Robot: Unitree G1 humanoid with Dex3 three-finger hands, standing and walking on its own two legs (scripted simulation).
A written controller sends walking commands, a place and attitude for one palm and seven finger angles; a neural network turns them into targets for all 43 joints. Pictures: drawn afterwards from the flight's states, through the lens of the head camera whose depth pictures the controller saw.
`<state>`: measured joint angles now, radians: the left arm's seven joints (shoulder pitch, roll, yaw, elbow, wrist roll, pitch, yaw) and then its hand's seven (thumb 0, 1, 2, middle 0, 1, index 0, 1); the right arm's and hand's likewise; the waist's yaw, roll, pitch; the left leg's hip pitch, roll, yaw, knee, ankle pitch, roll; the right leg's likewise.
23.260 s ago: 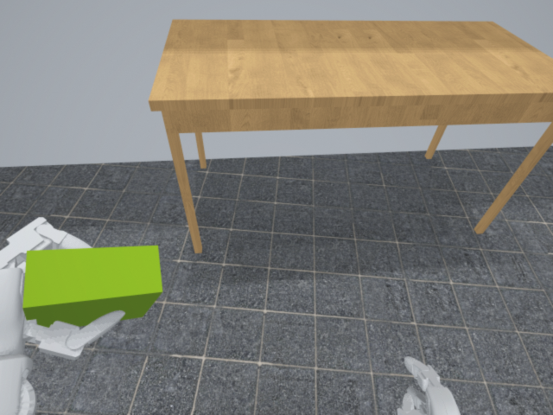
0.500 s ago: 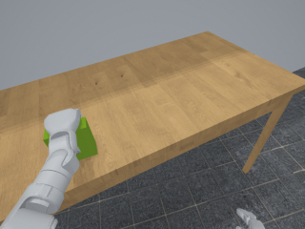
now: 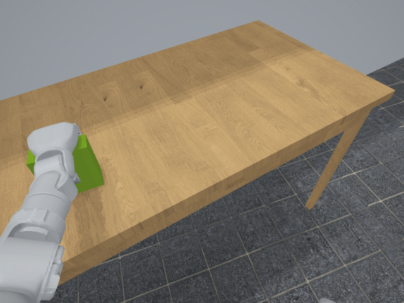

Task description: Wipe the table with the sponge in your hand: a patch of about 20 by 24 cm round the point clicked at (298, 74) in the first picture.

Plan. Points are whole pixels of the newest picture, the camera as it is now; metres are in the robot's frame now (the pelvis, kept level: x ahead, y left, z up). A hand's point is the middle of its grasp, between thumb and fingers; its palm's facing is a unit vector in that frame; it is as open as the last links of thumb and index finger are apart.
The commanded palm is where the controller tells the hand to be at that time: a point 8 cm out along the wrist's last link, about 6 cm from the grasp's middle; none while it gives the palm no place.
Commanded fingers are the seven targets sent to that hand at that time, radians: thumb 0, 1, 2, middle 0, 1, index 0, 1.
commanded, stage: wipe forward along the third lane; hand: left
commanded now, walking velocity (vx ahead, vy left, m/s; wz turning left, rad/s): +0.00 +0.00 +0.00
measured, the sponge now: (72, 173) +0.38 +0.31 +0.04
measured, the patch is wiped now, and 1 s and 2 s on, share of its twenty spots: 0.85 1.00 1.00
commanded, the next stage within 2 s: wipe back along the third lane in 0.44 s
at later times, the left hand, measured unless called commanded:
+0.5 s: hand (61, 143) +0.44 +0.34 +0.08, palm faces -0.10 -0.01 -1.00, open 9.7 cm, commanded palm +0.43 +0.34 +0.12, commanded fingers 0.00 0.10 1.30 -1.20 -1.60 -1.20 -1.60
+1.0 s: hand (60, 146) +0.43 +0.34 +0.08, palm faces +0.01 -0.01 -1.00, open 9.7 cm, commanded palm +0.38 +0.31 +0.12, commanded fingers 0.00 0.10 1.30 -1.20 -1.60 -1.20 -1.60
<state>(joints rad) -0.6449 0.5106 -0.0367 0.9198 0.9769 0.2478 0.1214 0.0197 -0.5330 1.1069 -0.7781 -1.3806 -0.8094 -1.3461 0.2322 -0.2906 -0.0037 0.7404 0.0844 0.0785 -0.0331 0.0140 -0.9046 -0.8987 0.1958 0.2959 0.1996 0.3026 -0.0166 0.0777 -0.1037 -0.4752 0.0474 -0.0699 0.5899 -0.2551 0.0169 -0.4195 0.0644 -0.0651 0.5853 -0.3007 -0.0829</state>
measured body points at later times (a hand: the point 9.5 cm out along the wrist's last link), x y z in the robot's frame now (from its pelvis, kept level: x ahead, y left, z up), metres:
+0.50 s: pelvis +0.01 +0.04 +0.00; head +0.05 +0.02 +0.45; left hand +0.44 +0.34 +0.14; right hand +0.09 -0.23 -0.13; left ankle +0.03 +0.17 -0.73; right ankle -0.01 -0.06 -0.73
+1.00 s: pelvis +0.03 +0.07 +0.01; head +0.04 +0.06 +0.46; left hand +0.43 +0.34 +0.14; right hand +0.18 -0.16 -0.12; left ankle +0.03 +0.17 -0.73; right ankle -0.01 -0.06 -0.73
